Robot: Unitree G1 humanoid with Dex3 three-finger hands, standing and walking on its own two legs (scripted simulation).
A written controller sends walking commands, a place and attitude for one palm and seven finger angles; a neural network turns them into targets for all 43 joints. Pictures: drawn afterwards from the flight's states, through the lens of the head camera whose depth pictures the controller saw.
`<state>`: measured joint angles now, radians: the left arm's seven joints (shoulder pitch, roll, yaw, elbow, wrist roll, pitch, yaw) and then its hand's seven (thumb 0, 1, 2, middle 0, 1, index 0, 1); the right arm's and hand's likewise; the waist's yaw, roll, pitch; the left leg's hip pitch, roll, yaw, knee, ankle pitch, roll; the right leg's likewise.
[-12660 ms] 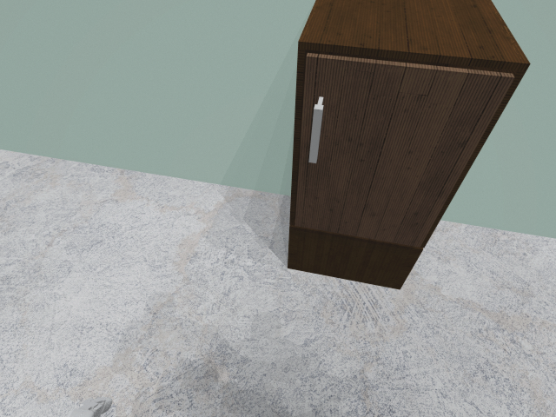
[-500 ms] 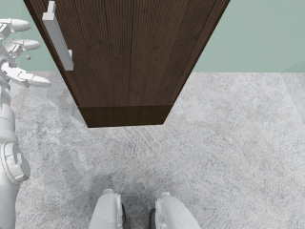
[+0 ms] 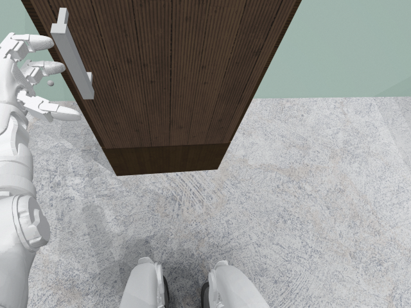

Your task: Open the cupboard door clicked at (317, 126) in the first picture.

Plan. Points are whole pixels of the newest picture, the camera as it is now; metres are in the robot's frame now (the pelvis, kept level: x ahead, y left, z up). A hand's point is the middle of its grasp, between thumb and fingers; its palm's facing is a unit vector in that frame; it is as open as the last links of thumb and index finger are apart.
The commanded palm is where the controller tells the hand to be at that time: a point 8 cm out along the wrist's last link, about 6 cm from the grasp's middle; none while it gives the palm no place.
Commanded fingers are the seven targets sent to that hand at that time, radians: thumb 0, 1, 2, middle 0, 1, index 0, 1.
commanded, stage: slide the fingers in behind the handle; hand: left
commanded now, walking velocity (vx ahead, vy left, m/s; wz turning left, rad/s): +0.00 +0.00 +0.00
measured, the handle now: (77, 58) +0.56 +0.20 +0.07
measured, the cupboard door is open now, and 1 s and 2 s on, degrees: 0 0 0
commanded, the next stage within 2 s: close the thumb around the handle in 1.18 s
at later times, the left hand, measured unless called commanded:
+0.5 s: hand (70, 83) +0.51 +0.21 +0.07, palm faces +0.05 -1.00 -0.02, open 13.9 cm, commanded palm +0.49 +0.24 +0.06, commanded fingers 0.00 -0.50 0.30 -0.30 -1.20 -0.30 -1.20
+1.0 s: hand (82, 86) +0.50 +0.19 +0.07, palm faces +0.06 -1.00 -0.02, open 14.0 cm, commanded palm +0.48 +0.23 +0.06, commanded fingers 0.00 -0.50 0.30 -0.30 -1.20 -0.30 -1.20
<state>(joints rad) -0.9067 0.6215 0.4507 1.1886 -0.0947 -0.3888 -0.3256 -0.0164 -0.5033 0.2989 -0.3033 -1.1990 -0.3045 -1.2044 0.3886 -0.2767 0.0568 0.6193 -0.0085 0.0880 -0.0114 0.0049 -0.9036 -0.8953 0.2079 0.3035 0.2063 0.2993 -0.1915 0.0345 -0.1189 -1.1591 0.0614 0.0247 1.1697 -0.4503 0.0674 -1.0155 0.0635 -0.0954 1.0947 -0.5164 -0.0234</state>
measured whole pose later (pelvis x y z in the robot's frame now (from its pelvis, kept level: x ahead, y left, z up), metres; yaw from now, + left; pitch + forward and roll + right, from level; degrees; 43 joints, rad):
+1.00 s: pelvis +0.00 -0.01 +0.00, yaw +1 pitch +23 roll -4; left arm -0.89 0.50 0.38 1.20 -0.08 -0.45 -0.20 -0.02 -0.50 0.30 -0.30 -1.20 -0.31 -1.20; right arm 0.38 -0.27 0.04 0.63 -0.01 0.09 0.01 0.01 -0.90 -0.90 0.21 0.30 0.21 0.30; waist -0.18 0.04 -0.13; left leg -1.13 0.06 0.02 1.17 -0.45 0.05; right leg -0.99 0.06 -0.10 1.12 -0.53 -0.04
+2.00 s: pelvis +0.00 -0.01 +0.00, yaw +1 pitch +23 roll -4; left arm -0.89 0.45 0.37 1.19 -0.08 -0.47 -0.18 0.01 0.72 0.83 -0.39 -1.34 -0.38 -1.34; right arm 0.37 -0.27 0.04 0.63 -0.02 0.09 0.02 0.00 -0.90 -0.90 0.21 0.30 0.21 0.30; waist -0.18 0.04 -0.14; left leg -1.13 0.05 0.03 1.17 -0.45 0.05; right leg -0.99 0.06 -0.09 1.11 -0.53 -0.03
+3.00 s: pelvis +0.01 -0.04 +0.02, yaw +5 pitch +14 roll -1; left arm 0.00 -0.12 -0.17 0.31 0.09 -0.37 0.56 -0.01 0.72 0.79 -0.32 -1.33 -0.34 -1.33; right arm 0.18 -0.17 0.01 0.55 -0.07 0.04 0.05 0.01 -0.91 -0.90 0.20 0.30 0.20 0.30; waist 0.00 0.03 -0.17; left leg -0.88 0.01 0.00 1.06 -0.43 0.01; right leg -0.75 0.03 -0.11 1.06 -0.55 -0.07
